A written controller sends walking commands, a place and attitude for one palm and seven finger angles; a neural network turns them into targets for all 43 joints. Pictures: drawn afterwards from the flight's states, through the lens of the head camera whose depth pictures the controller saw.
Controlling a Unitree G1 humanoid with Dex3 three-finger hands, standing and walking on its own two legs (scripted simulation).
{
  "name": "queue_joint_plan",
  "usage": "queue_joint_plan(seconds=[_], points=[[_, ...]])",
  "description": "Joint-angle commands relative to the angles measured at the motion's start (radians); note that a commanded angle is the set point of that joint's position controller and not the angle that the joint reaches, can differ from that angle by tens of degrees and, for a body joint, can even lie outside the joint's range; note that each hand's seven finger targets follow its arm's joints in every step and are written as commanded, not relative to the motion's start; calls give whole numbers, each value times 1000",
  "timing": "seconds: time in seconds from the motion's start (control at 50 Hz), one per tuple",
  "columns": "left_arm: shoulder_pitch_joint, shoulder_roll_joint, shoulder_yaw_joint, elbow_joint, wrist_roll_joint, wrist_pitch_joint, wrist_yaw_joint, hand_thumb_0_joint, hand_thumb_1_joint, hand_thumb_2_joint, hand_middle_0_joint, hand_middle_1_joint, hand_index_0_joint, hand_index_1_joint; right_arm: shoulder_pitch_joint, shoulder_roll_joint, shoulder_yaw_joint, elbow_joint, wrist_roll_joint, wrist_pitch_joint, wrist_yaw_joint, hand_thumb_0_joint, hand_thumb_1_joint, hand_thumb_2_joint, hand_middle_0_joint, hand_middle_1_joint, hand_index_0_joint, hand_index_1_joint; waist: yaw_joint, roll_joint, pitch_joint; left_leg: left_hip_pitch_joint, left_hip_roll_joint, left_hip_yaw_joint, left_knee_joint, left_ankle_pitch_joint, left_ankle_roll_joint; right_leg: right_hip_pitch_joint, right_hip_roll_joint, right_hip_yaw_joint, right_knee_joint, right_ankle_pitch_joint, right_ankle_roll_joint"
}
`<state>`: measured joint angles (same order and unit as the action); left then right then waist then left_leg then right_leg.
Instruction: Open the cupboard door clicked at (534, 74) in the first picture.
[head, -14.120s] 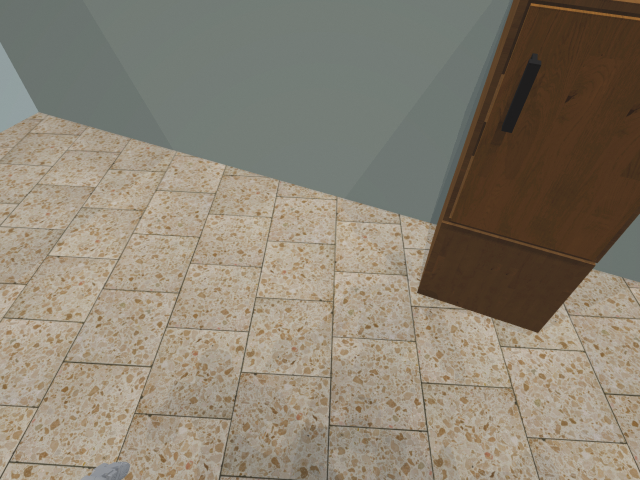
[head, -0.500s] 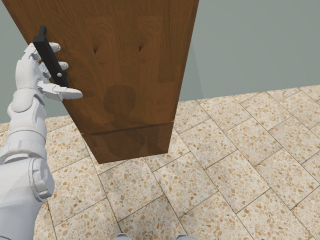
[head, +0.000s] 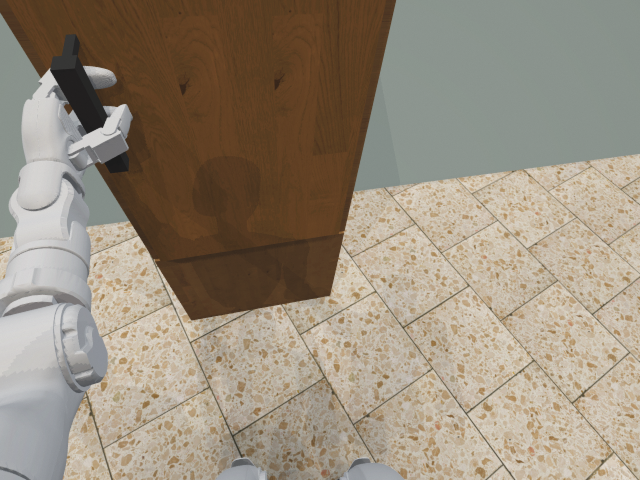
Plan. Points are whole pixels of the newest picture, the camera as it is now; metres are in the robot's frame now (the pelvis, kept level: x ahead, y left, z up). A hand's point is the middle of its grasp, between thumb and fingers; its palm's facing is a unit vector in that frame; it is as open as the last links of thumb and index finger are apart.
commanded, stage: close the thumb around the handle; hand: left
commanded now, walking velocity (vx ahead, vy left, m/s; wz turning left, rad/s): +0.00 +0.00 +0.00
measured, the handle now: (97, 109) +0.55 +0.24 +0.12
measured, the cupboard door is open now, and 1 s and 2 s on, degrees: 0 27 41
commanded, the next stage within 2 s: pull the door open along its arc in 0.14 s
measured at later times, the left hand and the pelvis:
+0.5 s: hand (117, 141) +0.49 +0.20 +0.13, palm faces +0.13 -0.99 +0.01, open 5.7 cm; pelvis +0.01 +0.00 +0.01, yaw -1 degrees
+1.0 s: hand (181, 233) +0.36 +0.12 +0.13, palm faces +0.46 -0.89 +0.06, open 6.0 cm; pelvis +0.01 -0.01 +0.02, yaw +2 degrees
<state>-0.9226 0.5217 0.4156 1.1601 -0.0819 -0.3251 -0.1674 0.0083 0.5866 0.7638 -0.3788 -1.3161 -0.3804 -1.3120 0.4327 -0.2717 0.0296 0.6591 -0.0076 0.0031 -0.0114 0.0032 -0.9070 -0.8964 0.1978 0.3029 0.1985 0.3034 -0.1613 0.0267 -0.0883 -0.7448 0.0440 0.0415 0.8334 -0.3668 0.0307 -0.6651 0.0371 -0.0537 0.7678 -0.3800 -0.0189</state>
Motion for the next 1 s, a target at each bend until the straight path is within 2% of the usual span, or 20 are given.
queue_joint_plan(seconds=[0.0, 0.02, 0.04, 0.1, 0.22, 0.26, 0.32, 0.4, 0.46, 0.54, 0.66, 0.68, 0.7, 0.72, 0.74, 0.76, 0.84, 0.86, 0.94, 0.98], points=[[-404, 250, 27, -194, -19, -33, 2, 0, 900, 900, -400, -1350, -400, -1350, 124, -180, -61, -70, 1, -6, -12, 0, -900, -900, 200, 300, 200, 300, 22, 84, -425, 382, -13, -85, -79, 376, 0, 100, 29, 16, -77, 354, 3], [-391, 256, 35, -174, -17, -19, 3, 0, 900, 900, -400, -1350, -400, -1350, 123, -180, -61, -73, 3, -2, -14, 0, -900, -900, 200, 300, 200, 300, 27, 65, -399, 357, -15, -84, -84, 358, 1, 106, 28, 16, -81, 346, 3], [-418, 226, 4, -181, -16, -9, 2, 0, 900, 900, -400, -1350, -400, -1350, 119, -176, -59, -76, 4, -2, -13, 0, -900, -900, 200, 300, 200, 300, 13, 78, -366, 351, -15, -80, -89, 346, 3, 91, 27, 15, -86, 340, 4], [-423, 281, 48, -200, -9, -14, 15, 0, 900, 900, -400, -1350, -400, -1350, 127, -179, -61, -75, 1, 2, -15, 0, -900, -900, 200, 300, 200, 300, 20, 63, -382, 347, -17, -79, -87, 346, 6, 109, 26, 22, -88, 347, 5], [-390, 298, 56, -178, -4, -15, 7, 0, 900, 900, -400, -1350, -400, -1350, 123, -173, -56, -88, 2, 5, -18, 0, -900, -900, 200, 300, 200, 300, 23, 57, -371, 300, -23, -59, -84, 325, 12, 149, 20, 38, -89, 377, 8], [-447, 185, -22, -223, -13, -25, 2, 0, 900, 900, -400, -1350, -400, -1350, 120, -161, -61, -86, 2, -1, -13, 0, -900, -900, 200, 300, 200, 300, 5, 95, -383, 357, -22, -69, -79, 335, 8, 107, 24, 29, -88, 358, 3], [-349, 210, 14, -233, -25, -23, 7, 0, 900, 900, -400, -1350, -400, -1350, 115, -167, -65, -92, 3, -1, -11, 0, -900, -900, 200, 300, 200, 300, 35, 88, -424, 372, -19, -67, -78, 362, 4, 130, 25, 29, -84, 376, 2], [-246, 167, 3, -329, -48, -18, 3, 0, 900, 900, -400, -1350, -400, -1350, 92, -162, -70, -114, 10, 0, -5, 0, -900, -900, 200, 300, 200, 300, 61, 69, -456, 394, -20, -59, -86, 411, 5, 185, 27, 26, -83, 433, 2], [-130, 134, -3, -407, -74, -2, 1, 0, 900, 900, -400, -1350, -400, -1350, 65, -158, -71, -136, 17, 0, -1, 0, -900, -900, 200, 300, 200, 300, 86, 50, -437, 389, -23, -48, -98, 439, 10, 238, 28, 26, -91, 480, -2], [56, 36, -52, -553, -105, 38, 7, 0, 900, 900, -400, -1350, -400, -1350, 5, -142, -72, -171, 34, -4, 4, 0, -900, -900, 200, 300, 200, 300, 112, 33, -379, 390, -24, -32, -127, 449, 11, 283, 22, 22, -111, 512, 0], [319, -72, -113, -846, -130, 80, 48, 0, 900, 900, -400, -1350, -400, -1350, -76, -122, -74, -206, 45, -31, 11, 0, -900, -900, 200, 300, 200, 300, 149, 20, -354, 446, -24, -23, -156, 504, 9, 346, 13, 17, -127, 552, 0], [364, -95, -129, -904, -130, 87, 57, 0, 900, 900, -400, -1350, -400, -1350, -97, -113, -74, -211, 48, -36, 12, 0, -900, -900, 200, 300, 200, 300, 157, 53, -350, 462, -23, -21, -162, 514, 4, 348, 11, 16, -127, 552, 1], [367, -127, -4, -992, -186, 103, 201, 0, 900, 900, -400, -1350, -400, -1350, -138, -82, -70, -216, 41, -48, 16, 0, -900, -900, 200, 300, 200, 300, 231, 17, -328, 426, -30, -23, -174, 501, -6, 362, 12, -4, -142, 517, 2], [418, -217, -97, -1005, -158, 126, 272, 0, 900, 900, -400, -1350, -400, -1350, -161, -82, -66, -208, 34, -55, 24, 0, -900, -900, 200, 300, 200, 300, 196, 18, -282, 434, -29, -18, -184, 459, -12, 349, 11, -6, -148, 490, 4], [451, -262, -124, -1018, -149, 141, 318, 0, 900, 900, -400, -1350, -400, -1350, -172, -81, -66, -204, 33, -58, 28, 0, -900, -900, 200, 300, 200, 300, 184, -24, -234, 418, -24, -27, -194, 420, -17, 330, 9, -19, -154, 449, 4], [460, -258, -123, -1029, -129, 149, 364, 0, 900, 900, -400, -1350, -400, -1350, -183, -85, -67, -197, 28, -58, 28, 0, -900, -900, 200, 300, 200, 300, 179, -60, -209, 410, -25, -25, -196, 387, -14, 330, 6, -12, -165, 427, 5], [456, -373, -231, -1175, -20, 201, 540, 0, 900, 900, -400, -1350, -400, -1350, -244, -58, -62, -198, -5, -40, 29, 0, -900, -900, 200, 300, 200, 300, 184, -5, -256, 454, -27, -22, -205, 404, -21, 367, -14, -2, -155, 425, 0], [472, -397, -267, -1193, 9, 219, 580, 0, 900, 900, -400, -1350, -400, -1350, -255, -55, -61, -198, -12, -31, 27, 0, -900, -900, 200, 300, 200, 300, 179, -37, -242, 457, -20, -31, -208, 394, -20, 365, -15, -3, -161, 405, 0], [519, -540, -384, -1275, 87, 299, 733, 0, 900, 900, -400, -1350, -400, -1350, -321, -28, -53, -202, -32, -7, 22, 0, -900, -900, 200, 300, 200, 300, 184, -20, -243, 481, -24, -34, -216, 372, -26, 386, -31, -2, -180, 375, -5], [578, -601, -455, -1311, 117, 330, 774, 0, 900, 900, -400, -1350, -400, -1350, -336, -23, -55, -202, -40, 4, 19, 0, -900, -900, 200, 300, 200, 300, 173, -68, -234, 492, -20, -37, -214, 371, -26, 396, -36, -3, -192, 386, -4]])
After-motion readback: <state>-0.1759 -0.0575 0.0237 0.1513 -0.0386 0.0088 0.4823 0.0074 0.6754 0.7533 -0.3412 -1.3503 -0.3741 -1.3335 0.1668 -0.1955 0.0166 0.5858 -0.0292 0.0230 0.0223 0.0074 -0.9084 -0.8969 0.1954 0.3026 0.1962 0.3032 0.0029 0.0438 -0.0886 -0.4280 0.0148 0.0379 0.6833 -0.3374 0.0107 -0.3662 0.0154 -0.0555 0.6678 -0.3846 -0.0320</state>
